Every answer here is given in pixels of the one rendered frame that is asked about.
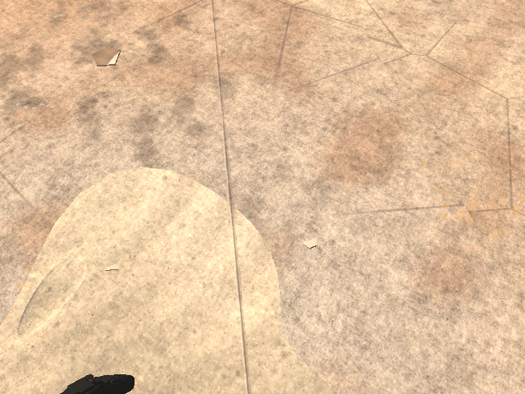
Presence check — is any left robot hand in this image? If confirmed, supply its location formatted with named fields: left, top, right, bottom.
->
left=60, top=374, right=135, bottom=394

